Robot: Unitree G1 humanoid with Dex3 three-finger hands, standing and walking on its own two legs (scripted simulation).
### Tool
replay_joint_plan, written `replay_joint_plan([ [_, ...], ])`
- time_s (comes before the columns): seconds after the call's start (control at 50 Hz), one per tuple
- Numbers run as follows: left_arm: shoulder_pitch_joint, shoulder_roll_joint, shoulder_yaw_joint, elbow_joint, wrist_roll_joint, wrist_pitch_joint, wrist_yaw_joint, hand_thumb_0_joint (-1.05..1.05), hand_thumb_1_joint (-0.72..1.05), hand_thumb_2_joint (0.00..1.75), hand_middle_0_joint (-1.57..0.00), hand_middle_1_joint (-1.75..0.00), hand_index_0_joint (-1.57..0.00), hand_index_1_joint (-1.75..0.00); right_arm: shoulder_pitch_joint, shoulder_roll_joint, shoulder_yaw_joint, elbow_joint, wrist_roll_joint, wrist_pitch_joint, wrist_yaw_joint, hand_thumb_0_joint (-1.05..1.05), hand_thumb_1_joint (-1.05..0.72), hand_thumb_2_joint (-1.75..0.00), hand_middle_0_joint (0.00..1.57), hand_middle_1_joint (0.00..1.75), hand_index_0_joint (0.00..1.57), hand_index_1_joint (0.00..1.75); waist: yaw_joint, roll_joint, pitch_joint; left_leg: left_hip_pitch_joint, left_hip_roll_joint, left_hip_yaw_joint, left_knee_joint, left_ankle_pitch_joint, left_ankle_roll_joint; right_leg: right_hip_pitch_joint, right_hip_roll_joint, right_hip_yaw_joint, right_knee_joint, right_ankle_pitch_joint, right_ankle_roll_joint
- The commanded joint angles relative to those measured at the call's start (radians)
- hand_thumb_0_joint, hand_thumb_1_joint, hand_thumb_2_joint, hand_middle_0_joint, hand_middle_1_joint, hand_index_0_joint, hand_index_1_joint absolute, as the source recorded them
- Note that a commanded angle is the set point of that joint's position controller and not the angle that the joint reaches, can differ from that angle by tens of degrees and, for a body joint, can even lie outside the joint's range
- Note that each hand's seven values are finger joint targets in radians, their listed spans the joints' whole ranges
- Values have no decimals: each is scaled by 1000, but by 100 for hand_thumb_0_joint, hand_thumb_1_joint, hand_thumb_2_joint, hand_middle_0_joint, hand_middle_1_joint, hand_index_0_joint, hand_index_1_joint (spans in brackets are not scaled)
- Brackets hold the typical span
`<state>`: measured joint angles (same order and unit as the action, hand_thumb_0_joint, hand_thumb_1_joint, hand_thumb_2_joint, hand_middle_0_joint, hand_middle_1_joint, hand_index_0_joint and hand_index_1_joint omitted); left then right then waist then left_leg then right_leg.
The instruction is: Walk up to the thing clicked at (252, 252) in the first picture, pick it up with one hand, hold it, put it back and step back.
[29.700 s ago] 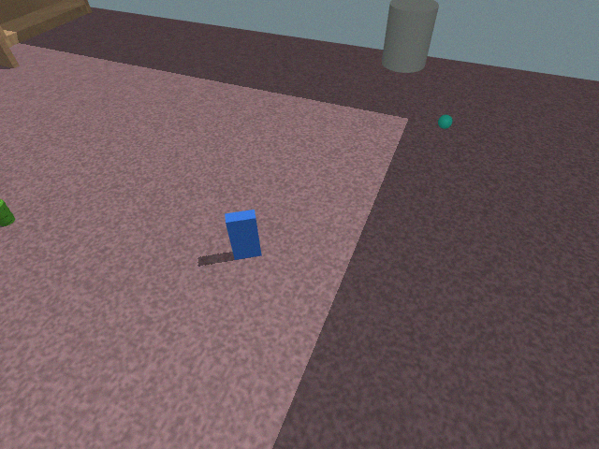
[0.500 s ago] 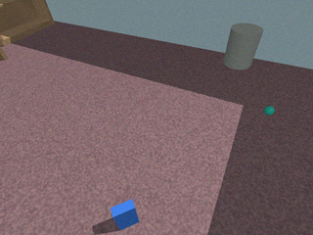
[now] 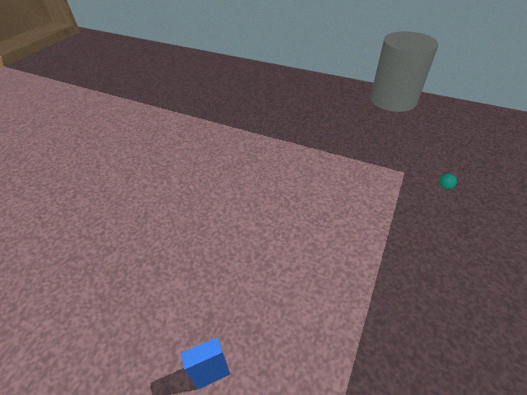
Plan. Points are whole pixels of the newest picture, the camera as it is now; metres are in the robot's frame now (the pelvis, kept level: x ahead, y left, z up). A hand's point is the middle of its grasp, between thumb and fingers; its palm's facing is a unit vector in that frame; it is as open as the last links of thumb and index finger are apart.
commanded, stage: stand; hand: left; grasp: from the side
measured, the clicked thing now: (207, 364) +0.38 +0.23 -0.67
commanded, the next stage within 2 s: step back in 0.66 s
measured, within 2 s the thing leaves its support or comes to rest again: neither
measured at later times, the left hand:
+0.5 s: hand out of the picture +0.08 +0.25 -0.16, palm faces -0.02 -0.94 -0.34, open 7.4 cm
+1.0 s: hand out of the picture +0.07 +0.29 -0.18, palm faces -0.03 -0.92 -0.39, open 7.4 cm
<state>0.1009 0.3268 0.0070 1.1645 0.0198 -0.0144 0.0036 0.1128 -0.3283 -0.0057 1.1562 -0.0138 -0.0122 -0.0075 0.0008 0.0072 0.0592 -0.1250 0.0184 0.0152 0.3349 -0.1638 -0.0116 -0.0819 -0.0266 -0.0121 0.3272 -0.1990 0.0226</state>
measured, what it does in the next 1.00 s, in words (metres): stands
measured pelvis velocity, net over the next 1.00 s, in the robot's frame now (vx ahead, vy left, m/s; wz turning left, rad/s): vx -0.05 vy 0.02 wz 0.01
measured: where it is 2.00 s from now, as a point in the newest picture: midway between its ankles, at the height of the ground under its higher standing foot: outside the picture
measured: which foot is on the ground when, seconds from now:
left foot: down 0.00-1.00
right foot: down 0.00-1.00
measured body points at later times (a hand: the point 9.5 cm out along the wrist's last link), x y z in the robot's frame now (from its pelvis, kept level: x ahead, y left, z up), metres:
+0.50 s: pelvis +0.01 +0.00 +0.00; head +0.02 +0.00 +0.45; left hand +0.08 +0.30 -0.14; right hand +0.08 -0.30 -0.14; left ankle +0.01 +0.13 -0.75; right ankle -0.01 -0.13 -0.75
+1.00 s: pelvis -0.05 +0.02 -0.03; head +0.01 +0.02 +0.41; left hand +0.07 +0.33 -0.15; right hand +0.05 -0.31 -0.15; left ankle -0.02 +0.12 -0.74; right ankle -0.01 -0.13 -0.75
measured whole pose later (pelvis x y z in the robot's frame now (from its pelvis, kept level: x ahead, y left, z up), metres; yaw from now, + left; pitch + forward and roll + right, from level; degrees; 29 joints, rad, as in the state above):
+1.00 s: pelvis -0.05 +0.02 -0.03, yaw +0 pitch -2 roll +0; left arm 0.07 0.39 0.06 0.95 0.03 0.04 0.00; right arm 0.09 -0.41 -0.07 0.98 0.00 0.05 0.02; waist -0.01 0.00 0.16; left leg -0.38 -0.03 -0.02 0.80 -0.41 0.05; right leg -0.34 -0.05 0.00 0.69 -0.32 0.02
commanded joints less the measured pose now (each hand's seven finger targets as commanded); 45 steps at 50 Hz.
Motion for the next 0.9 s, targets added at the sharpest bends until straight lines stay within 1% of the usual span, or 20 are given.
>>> replay_joint_plan([
  [0.0,-21,202,36,-50,-7,-15,16,0,90,90,-20,-30,-20,-30,-29,-203,-29,-53,0,-18,-11,0,-90,-90,20,30,20,30,1,-5,-74,38,113,-97,-49,185,26,-4,-106,75,-47,184,-26],
  [0.04,-21,207,39,-50,-6,-16,15,0,90,90,-20,-30,-20,-30,-33,-208,-31,-54,0,-17,-11,0,-90,-90,20,30,20,30,1,-7,-69,38,111,-94,-49,157,25,-7,-106,78,-60,165,-25],
  [0.08,-29,208,39,-56,-5,-15,15,0,90,90,-20,-30,-20,-30,-39,-211,-34,-58,-2,-18,-12,0,-90,-90,20,30,20,30,1,-13,-80,47,116,-92,-43,193,25,-6,-108,76,-53,190,-27],
  [0.1,-24,204,38,-54,-5,-14,15,0,90,90,-20,-30,-20,-30,-34,-215,-33,-55,0,-18,-12,0,-90,-90,20,30,20,30,-2,-1,-75,42,112,-89,-49,170,24,-9,-107,80,-63,182,-24],
  [0.16,-24,209,40,-57,-5,-16,16,0,90,90,-20,-30,-20,-30,-40,-211,-33,-59,0,-18,-10,0,-90,-90,20,30,20,30,0,-3,-82,42,116,-90,-45,181,29,4,-111,77,-59,196,-26],
  [0.26,-31,209,40,-59,-4,-16,15,0,90,90,-20,-30,-20,-30,-48,-214,-35,-59,-1,-15,-9,0,-90,-90,20,30,20,30,-5,-10,-55,30,109,-92,-60,106,23,-27,-107,80,-80,126,-25],
  [0.32,-33,214,41,-65,-5,-18,15,0,90,90,-20,-30,-20,-30,-50,-212,-35,-62,-1,-15,-7,0,-90,-90,20,30,20,30,-3,-1,-74,32,114,-93,-55,152,25,-6,-110,76,-68,159,-28],
  [0.38,-30,216,41,-65,-6,-20,14,0,90,90,-20,-30,-20,-30,-48,-212,-34,-61,0,-17,-7,0,-90,-90,20,30,20,30,-4,2,-86,38,115,-92,-52,148,27,6,-114,82,-68,166,-31],
  [0.44,-24,216,40,-71,-7,-22,14,0,90,90,-20,-30,-20,-30,-48,-217,-34,-64,2,-20,-8,0,-90,-90,20,30,20,30,-3,-3,-115,60,118,-84,-36,232,31,25,-118,81,-58,252,-30],
  [0.5,-27,220,40,-70,-7,-17,15,0,90,90,-20,-30,-20,-30,-41,-213,-32,-59,0,-19,-10,0,-90,-90,20,30,20,30,-7,-3,-85,50,115,-87,-53,185,23,2,-113,75,-59,196,-29],
  [0.52,-23,213,39,-71,-6,-17,15,0,90,90,-20,-30,-20,-30,-47,-223,-34,-60,0,-19,-10,0,-90,-90,20,30,20,30,-3,0,-90,58,120,-88,-46,185,29,2,-115,78,-63,198,-30],
  [0.6,-17,215,37,-70,-5,-17,14,0,90,90,-20,-30,-20,-30,-47,-219,-35,-59,1,-16,-8,0,-90,-90,20,30,20,30,-4,-7,-74,49,116,-91,-53,159,25,-14,-110,74,-71,162,-29],
  [0.62,-16,217,37,-72,-5,-18,14,0,90,90,-20,-30,-20,-30,-49,-220,-36,-60,1,-16,-8,0,-90,-90,20,30,20,30,-3,-9,-83,54,119,-89,-47,172,30,-6,-114,78,-68,179,-34],
  [0.64,-10,289,81,-99,-26,-8,18,0,90,90,-20,-30,-20,-30,-76,-274,-57,-87,7,2,-1,0,-90,-90,20,30,20,30,-3,-17,16,-21,99,-97,49,303,55,-85,-91,84,23,325,-41],
  [0.66,-1,280,84,-110,-29,-4,22,0,90,90,-20,-30,-20,-30,-62,-248,-57,-99,12,9,0,0,-90,-90,20,30,20,30,-7,-22,4,-37,95,-85,74,326,60,-86,-89,73,43,342,-49],
  [0.7,0,271,88,-148,-28,1,24,0,90,90,-20,-30,-20,-30,-42,-252,-66,-119,18,18,3,0,-90,-90,20,30,20,30,-13,-12,-68,-34,92,-82,121,325,74,-73,-91,78,96,335,-77],
  [0.76,-13,265,90,-196,-20,12,21,0,90,90,-20,-30,-20,-30,-42,-259,-82,-154,17,30,6,0,-90,-90,20,30,20,30,-18,-5,-142,-47,84,-88,188,253,98,-89,-99,99,152,270,-113],
  [0.82,-16,281,96,-233,-15,22,20,0,90,90,-20,-30,-20,-30,-35,-255,-89,-187,14,40,8,0,-90,-90,20,30,20,30,-15,-16,-145,-80,68,-96,251,159,110,-147,-126,132,186,224,-147],
  [0.84,-18,289,100,-244,-12,24,19,0,90,90,-20,-30,-20,-30,-33,-255,-93,-198,14,43,10,0,-90,-90,20,30,20,30,-10,-30,-138,-102,52,-97,290,124,110,-164,-137,144,194,222,-163],
  [0.88,-37,312,107,-269,-6,30,18,0,90,90,-20,-30,-20,-30,-15,-249,-96,-211,10,50,13,0,-90,-90,20,30,20,30,-16,-109,-99,-133,-1,-73,391,-28,103,-243,-194,216,153,164,-207],
])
